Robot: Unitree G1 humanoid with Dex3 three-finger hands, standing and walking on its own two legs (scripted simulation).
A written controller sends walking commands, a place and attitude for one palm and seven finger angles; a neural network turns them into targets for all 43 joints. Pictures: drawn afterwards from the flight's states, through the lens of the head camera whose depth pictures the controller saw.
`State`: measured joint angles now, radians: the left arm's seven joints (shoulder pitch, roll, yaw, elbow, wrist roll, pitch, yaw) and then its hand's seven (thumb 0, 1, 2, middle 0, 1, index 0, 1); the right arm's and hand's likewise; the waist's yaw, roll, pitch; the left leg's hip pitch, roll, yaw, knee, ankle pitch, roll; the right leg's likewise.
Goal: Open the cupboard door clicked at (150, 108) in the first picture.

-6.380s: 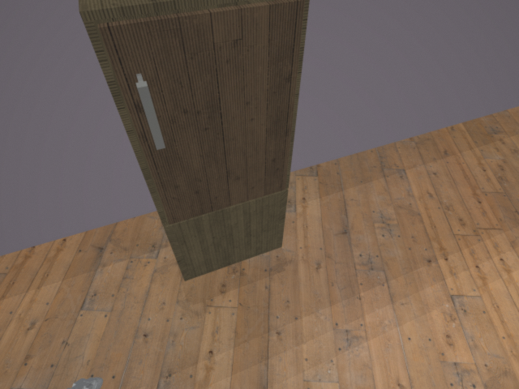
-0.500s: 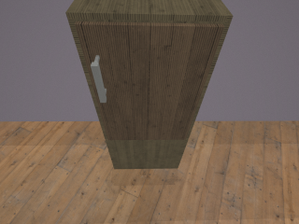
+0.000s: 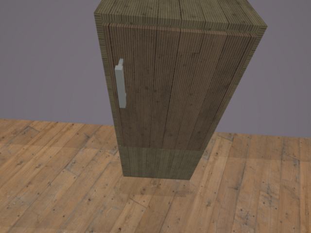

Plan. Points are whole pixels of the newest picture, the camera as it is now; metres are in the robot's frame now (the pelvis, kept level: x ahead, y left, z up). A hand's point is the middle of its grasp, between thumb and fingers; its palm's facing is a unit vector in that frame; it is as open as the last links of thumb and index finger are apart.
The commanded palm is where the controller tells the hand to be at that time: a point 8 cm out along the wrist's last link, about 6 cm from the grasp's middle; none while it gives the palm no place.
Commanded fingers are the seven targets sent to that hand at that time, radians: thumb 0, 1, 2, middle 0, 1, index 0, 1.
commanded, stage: come to a stop and stand still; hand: left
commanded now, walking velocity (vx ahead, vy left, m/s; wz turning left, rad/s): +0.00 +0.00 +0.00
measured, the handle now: (122, 84) +0.51 +0.16 +0.08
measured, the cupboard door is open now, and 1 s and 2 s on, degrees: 0 0 0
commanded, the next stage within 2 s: look again from close up in 0.40 s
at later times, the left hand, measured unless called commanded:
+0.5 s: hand out of the picture +0.01 +0.20 -0.18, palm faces +0.03 -0.98 -0.19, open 7.3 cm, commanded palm none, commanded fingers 0.00 0.90 0.90 -0.20 -0.30 -0.20 -0.30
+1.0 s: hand out of the picture -0.03 +0.22 -0.18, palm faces +0.00 -0.98 -0.21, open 7.3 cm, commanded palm none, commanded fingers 0.00 0.90 0.90 -0.20 -0.30 -0.20 -0.30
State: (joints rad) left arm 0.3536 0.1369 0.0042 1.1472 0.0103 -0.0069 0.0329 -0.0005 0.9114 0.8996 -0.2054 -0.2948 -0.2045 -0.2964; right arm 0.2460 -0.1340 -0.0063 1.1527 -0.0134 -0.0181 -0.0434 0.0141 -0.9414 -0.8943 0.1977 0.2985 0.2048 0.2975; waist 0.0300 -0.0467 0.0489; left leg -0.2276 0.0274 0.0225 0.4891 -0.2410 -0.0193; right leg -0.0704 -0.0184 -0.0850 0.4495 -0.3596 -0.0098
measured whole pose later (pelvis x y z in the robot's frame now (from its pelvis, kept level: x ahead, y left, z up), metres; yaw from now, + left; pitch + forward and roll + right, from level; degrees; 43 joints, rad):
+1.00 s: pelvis -0.04 +0.03 +0.00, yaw -1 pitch -1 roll +0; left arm 0.33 0.19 -0.01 1.03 0.02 0.00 0.03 0.00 0.91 0.90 -0.20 -0.29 -0.20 -0.30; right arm 0.27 -0.17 -0.01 1.02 -0.02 0.00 -0.01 0.01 -0.92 -0.89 0.20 0.30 0.20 0.30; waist 0.00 -0.01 0.00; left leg -0.30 0.00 0.06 0.51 -0.20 0.03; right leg -0.17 -0.05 -0.05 0.51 -0.32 0.03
